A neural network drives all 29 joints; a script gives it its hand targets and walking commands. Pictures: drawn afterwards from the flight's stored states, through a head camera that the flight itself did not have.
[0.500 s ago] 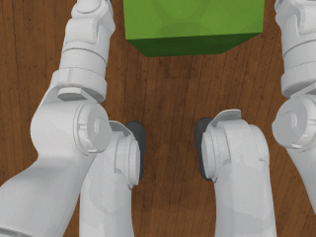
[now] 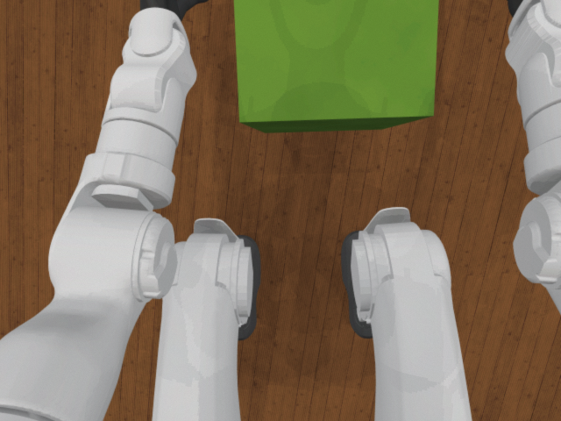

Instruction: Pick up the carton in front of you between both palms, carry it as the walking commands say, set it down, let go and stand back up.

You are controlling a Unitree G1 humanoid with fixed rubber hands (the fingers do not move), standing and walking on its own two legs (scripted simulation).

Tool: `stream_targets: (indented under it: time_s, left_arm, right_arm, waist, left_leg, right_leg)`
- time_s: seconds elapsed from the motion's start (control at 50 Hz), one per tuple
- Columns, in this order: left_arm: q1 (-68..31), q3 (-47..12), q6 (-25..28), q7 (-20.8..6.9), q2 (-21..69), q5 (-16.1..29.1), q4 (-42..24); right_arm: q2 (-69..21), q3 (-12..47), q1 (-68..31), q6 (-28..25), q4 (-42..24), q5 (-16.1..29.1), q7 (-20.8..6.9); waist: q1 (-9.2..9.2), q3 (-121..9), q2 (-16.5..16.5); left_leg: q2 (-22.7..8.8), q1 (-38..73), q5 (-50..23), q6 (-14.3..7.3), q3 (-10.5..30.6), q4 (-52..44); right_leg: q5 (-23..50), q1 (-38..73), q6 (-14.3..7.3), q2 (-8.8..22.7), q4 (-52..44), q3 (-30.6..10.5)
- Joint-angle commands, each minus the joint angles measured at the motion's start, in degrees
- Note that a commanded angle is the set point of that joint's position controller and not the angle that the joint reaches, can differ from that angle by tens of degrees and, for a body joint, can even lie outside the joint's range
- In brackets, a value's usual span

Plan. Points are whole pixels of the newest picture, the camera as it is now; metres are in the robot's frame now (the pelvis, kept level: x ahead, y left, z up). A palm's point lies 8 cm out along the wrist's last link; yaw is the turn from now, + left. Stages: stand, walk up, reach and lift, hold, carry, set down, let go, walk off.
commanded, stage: set down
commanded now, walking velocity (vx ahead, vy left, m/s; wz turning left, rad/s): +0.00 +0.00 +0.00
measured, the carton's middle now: (326, 53) +0.53 -0.07 -0.26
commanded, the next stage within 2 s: let go in 0.82 s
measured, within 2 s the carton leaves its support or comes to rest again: neither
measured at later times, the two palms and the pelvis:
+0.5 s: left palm out of the picture +0.56 +0.12 +0.02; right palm out of the picture +0.54 -0.27 +0.03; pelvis +0.01 +0.00 +0.13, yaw -1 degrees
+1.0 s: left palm out of the picture +0.53 +0.13 +0.15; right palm out of the picture +0.51 -0.28 +0.16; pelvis +0.04 -0.01 +0.27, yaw -2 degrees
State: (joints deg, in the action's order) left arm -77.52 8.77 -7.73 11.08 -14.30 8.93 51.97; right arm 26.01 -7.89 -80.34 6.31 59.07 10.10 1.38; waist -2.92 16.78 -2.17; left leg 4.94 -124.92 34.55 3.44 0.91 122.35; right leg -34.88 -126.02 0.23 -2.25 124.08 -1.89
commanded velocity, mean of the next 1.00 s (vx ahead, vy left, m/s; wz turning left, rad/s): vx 0.00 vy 0.00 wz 0.00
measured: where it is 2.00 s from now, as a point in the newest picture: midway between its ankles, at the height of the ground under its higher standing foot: (301, 302)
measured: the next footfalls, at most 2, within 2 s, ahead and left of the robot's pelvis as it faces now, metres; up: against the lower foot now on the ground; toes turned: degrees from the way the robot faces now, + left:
none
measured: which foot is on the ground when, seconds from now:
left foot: down 0.00-1.00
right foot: down 0.00-1.00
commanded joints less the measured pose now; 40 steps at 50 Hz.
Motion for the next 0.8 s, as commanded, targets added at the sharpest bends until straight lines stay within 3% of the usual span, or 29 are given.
stream_targets:
  time_s: [0.0, 0.18, 0.46, 0.78]
  left_arm:
    - [-13.2, 3.0, -0.5, 0.4, -5.5, -2.3, -6.8]
    - [-10.9, 6.3, -0.7, -1.2, -3.0, -5.7, -3.9]
    - [-6.7, 5.4, -4.0, -1.6, -2.8, -5.6, -14.6]
    - [1.6, 8.5, -2.1, -4.1, 0.8, -10.1, -13.5]
  right_arm:
    - [8.2, -2.6, -13.9, 0.6, -7.0, -1.7, 0.1]
    - [5.4, -5.1, -11.1, 0.9, -4.7, -5.1, -2.0]
    - [7.2, -7.5, -7.4, 3.9, -13.7, -6.0, -3.7]
    - [3.3, -11.9, -0.4, 1.4, -11.3, -11.1, -6.0]
  waist:
    - [-1.67, -74.8, 4.0]
    - [-0.44, -70.2, 4.1]
    - [-0.86, -84.6, 3.8]
    - [-0.07, -75.9, 3.6]
  left_leg:
    - [1.6, 31.3, -15.6, -1.3, -7.1, -12.7]
    - [1.3, 30.7, -14.5, -0.8, -6.5, -21.5]
    - [1.7, 44.9, -21.5, -0.2, -6.6, -35.4]
    - [0.5, 55.5, -27.5, 0.5, -4.3, -55.3]
  right_leg:
    - [23.7, 41.4, 0.9, 0.1, -17.2, 4.0]
    - [21.3, 38.4, 1.5, -0.5, -25.6, 4.4]
    - [31.1, 54.7, 1.4, -1.7, -39.2, 5.1]
    - [36.8, 65.2, 1.5, -1.5, -57.7, 3.5]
